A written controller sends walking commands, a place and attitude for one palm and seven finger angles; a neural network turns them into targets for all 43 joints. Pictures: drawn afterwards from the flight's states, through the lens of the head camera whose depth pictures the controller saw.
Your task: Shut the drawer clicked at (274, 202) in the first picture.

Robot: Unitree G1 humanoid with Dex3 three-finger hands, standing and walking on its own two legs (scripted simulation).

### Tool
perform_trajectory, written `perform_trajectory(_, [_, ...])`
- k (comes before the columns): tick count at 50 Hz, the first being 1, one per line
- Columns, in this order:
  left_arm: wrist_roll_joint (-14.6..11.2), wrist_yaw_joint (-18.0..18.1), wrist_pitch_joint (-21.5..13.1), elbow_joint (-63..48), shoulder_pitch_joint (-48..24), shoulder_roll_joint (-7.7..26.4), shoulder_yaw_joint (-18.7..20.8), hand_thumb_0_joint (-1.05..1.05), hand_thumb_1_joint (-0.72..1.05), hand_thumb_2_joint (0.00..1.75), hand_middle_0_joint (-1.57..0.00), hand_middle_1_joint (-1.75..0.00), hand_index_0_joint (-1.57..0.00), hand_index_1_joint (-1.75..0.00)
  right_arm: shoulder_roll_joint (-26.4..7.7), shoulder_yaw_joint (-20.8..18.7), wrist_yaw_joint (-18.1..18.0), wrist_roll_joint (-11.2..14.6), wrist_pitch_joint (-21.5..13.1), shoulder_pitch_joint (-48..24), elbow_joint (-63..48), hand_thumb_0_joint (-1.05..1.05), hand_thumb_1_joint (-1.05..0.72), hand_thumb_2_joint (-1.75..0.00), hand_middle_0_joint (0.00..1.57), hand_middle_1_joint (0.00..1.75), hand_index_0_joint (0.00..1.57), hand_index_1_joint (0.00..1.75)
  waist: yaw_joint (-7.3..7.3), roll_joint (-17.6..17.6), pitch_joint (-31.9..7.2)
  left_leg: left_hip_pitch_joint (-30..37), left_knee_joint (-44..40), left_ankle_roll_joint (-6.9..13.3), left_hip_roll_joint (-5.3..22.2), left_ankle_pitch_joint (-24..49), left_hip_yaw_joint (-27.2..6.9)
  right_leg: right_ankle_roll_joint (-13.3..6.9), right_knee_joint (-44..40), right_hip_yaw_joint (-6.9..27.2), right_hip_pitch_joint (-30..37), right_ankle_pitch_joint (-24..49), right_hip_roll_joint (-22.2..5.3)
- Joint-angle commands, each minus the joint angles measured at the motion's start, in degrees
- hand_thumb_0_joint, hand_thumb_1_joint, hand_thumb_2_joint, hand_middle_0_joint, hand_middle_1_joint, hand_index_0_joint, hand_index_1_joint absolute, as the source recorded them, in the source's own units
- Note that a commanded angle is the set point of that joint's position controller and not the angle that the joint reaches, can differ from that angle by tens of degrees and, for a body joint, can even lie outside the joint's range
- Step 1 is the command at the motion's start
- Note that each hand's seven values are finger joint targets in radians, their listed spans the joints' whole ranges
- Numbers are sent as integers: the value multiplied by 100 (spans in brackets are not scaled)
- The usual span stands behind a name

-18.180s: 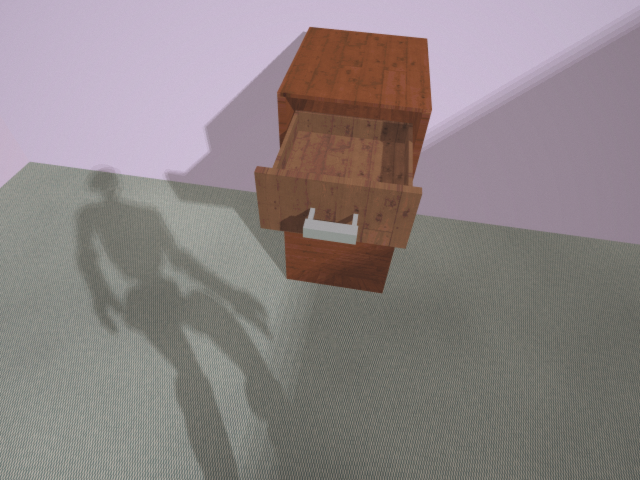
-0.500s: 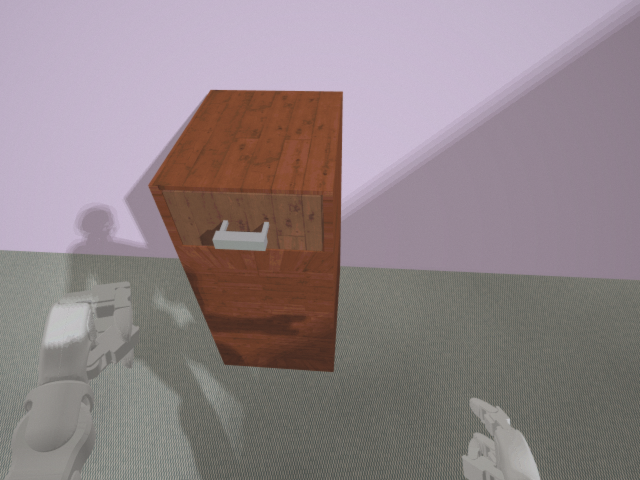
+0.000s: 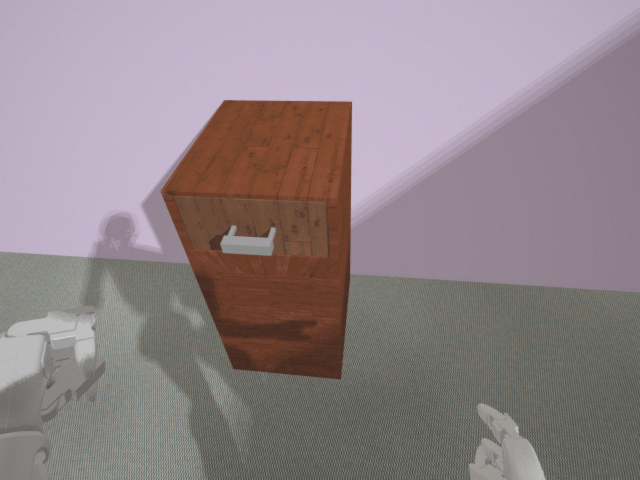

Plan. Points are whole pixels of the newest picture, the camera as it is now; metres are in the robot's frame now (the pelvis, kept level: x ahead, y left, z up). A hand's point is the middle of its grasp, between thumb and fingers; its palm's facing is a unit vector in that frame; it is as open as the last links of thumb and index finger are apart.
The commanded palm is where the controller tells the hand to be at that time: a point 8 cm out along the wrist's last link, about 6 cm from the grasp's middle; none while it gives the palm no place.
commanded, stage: step back with the hand held close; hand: left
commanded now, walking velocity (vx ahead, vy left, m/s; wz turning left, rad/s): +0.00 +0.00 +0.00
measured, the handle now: (250, 238) +0.60 +0.24 -0.09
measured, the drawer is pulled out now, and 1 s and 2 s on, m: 0.00 0.00 0.00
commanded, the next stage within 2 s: stop stepping back and stand still in 1.30 s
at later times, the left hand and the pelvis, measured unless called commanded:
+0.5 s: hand (58, 379) +0.15 +0.26 +0.15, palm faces +0.29 -0.81 -0.51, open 3.2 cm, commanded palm +0.10 +0.31 +0.17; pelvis -0.04 +0.03 +0.00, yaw -1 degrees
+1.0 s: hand out of the picture +0.08 +0.28 +0.16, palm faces +0.37 -0.83 -0.42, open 3.2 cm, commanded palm +0.01 +0.33 +0.17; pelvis -0.11 +0.04 -0.02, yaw +1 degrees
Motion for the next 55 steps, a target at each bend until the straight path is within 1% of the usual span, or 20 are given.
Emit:
perform_trajectory(1, [20, 156, -471, -1440, -496, 1176, 819, 0, 90, 90, -140, -160, -140, -160, -511, -232, -39, -2, -464, -878, -939, 0, -90, -90, 20, 30, 20, 30, -29, -134, -264, 434, -177, 175, -25, 990, -76, 158, -531, 420, -522, 1053, -321])
perform_trajectory(2, [44, 171, -696, -1819, -962, 1819, 1540, 0, 90, 90, -140, -160, -140, -160, -689, -289, 12, 0, -286, -767, -1087, 0, -90, -90, 20, 30, 20, 30, -275, -420, 274, -55, 62, 266, 58, 616, -216, 203, -845, 1089, -1217, 1242, -687])
perform_trajectory(4, [91, 115, -727, -1128, -278, 1251, 1127, 0, 90, 90, -140, -160, -140, -160, -559, -326, 58, -19, -86, -757, -954, 0, -90, -90, 20, 30, 20, 30, -323, -603, 217, -44, 232, 241, 73, 697, -209, 193, -813, 1036, -1289, 1508, -859])
perform_trajectory(7, [90, 70, -825, -1120, 59, 1078, 1016, 0, 90, 90, -140, -160, -140, -160, -628, -407, 74, -17, 43, -716, -1033, 0, -90, -90, 20, 30, 20, 30, -341, -223, -198, -46, 35, 216, 167, 1219, -211, 213, -416, 776, -1000, 1939, -784])
perform_trajectory(13, [33, 106, -870, -1550, 638, 1256, 1221, 0, 90, 90, -140, -160, -140, -160, -629, -509, 53, 26, 253, -719, -1223, 0, -90, -90, 20, 30, 20, 30, -317, -308, -1047, 23, -2, 236, 329, 2329, -249, 306, 118, 497, -600, 2476, -628])
perform_trajectory(15, [16, 143, -884, -1683, 705, 1383, 1368, 0, 90, 90, -140, -160, -140, -160, -615, -534, 37, 36, 288, -726, -1278, 0, -90, -90, 20, 30, 20, 30, -312, -461, -1117, -124, 25, 220, 332, 2407, -282, 314, 206, 483, -552, 2534, -610])
perform_trajectory(20, [21, 219, -911, -1857, 811, 1373, 1345, 0, 90, 90, -140, -160, -140, -160, -633, -545, -15, 30, 281, -662, -1303, 0, -90, -90, 20, 30, 20, 30, -331, -88, -1035, -455, -99, 222, 397, 2099, -406, 311, 364, 466, -686, 1990, -514])
perform_trajectory(24, [68, 255, -948, -1871, 758, 1299, 1250, 0, 90, 90, -140, -160, -140, -160, -671, -550, -42, 22, 200, -600, -1287, 0, -90, -90, 20, 30, 20, 30, -371, 31, -810, -935, -333, 262, 485, 1255, -544, 325, 472, 447, -727, 1339, -404])
perform_trajectory(30, [192, 311, -1061, -1787, 530, 1218, 1225, 0, 90, 90, -140, -160, -140, -160, -739, -529, -60, 36, 22, -565, -1308, 0, -90, -90, 20, 30, 20, 30, -421, -58, -295, -2450, -830, 439, 634, -1474, -877, 325, 691, 604, -411, 231, -302])
perform_trajectory(34, [292, 340, -1139, -1928, 370, 1216, 1248, 0, 90, 90, -140, -160, -140, -160, -755, -533, -73, 4, -100, -515, -1313, 0, -90, -90, 20, 30, 20, 30, -428, -42, -268, -2867, -823, 491, 700, -2137, -989, 325, 783, 679, -402, -404, -247])
perform_trajectory(40, [312, 391, -1235, -2184, 338, 1309, 1339, 0, 90, 90, -140, -160, -140, -160, -708, -531, -79, -47, -220, -437, -1256, 0, -90, -90, 20, 30, 20, 30, -462, -284, -320, -2462, -132, 390, 407, -1961, -858, 166, 308, 1105, -1118, -859, -399])
perform_trajectory(43, [221, 450, -1297, -2182, 280, 1351, 1319, 0, 90, 90, -140, -160, -140, -160, -642, -551, -46, -55, -194, -360, -1060, 0, -90, -90, 20, 30, 20, 30, -522, -737, -413, -1320, 1158, 142, -10, -1104, -517, -160, -392, 1627, -2415, -977, -1004])
perform_trajectory(45, [205, 505, -1340, -2218, 157, 1353, 1240, 0, 90, 90, -140, -160, -140, -160, -607, -577, -10, -53, -172, -324, -952, 0, -90, -90, 20, 30, 20, 30, -578, -870, -450, -843, 1571, 58, -117, -811, -427, -305, -568, 1646, -2917, -919, -1312])
perform_trajectory(47, [205, 535, -1355, -2145, 209, 1398, 1314, 0, 90, 90, -140, -160, -140, -160, -604, -573, -35, -57, -154, -352, -900, 0, -90, -90, 20, 30, 20, 30, -581, -738, -455, -803, 1012, 103, -20, -744, -585, -156, -278, 1260, -2857, -681, -1048])
perform_trajectory(48, [199, 533, -1369, -2231, 255, 1398, 1315, 0, 90, 90, -140, -160, -140, -160, -637, -562, -44, -43, -151, -395, -933, 0, -90, -90, 20, 30, 20, 30, -572, -437, -437, -1013, 540, 183, 142, -851, -845, -18, 27, 1020, -2682, -650, -776])
perform_trajectory(49, [220, 528, -1385, -2317, 289, 1451, 1366, 0, 90, 90, -140, -160, -140, -160, -683, -554, -64, -32, -174, -459, -986, 0, -90, -90, 20, 30, 20, 30, -554, -14, -399, -1501, -101, 311, 439, -1161, -1229, 139, 527, 792, -2285, -639, -423])
perform_trajectory(51, [380, 479, -1417, -2386, 262, 1468, 1526, 0, 90, 90, -140, -160, -140, -160, -785, -563, -99, -69, -281, -704, -1128, 0, -90, -90, 20, 30, 20, 30, -441, 1327, -469, -3777, -1971, 779, 1532, -3261, -2604, 385, 2909, 474, -283, -414, 370])
perform_trajectory(52, [476, 466, -1415, -2392, 220, 1573, 1666, 0, 90, 90, -140, -160, -140, -160, -736, -585, -90, -105, -317, -601, -1089, 0, -90, -90, 20, 30, 20, 30, -454, 1195, -560, -4141, -2256, 928, 1812, -3546, -2799, 402, 3989, 618, -43, -544, 434])
perform_trajectory(53, [455, 452, -1427, -2514, 128, 1617, 1722, 0, 90, 90, -140, -160, -140, -160, -687, -610, -62, -122, -335, -527, -1072, 0, -90, -90, 20, 30, 20, 30, -467, 973, -607, -3981, -2173, 984, 1882, -3281, -2690, 395, 4518, 707, -261, -715, 422])
perform_trajectory(55, [392, 439, -1421, -2470, 374, 1595, 1737, 0, 90, 90, -140, -160, -140, -160, -675, -662, 13, -114, -402, -533, -1059, 0, -90, -90, 20, 30, 20, 30, -397, 360, -762, -3234, -1678, 949, 1694, -2544, -2205, 349, 4344, 679, -696, -999, 367])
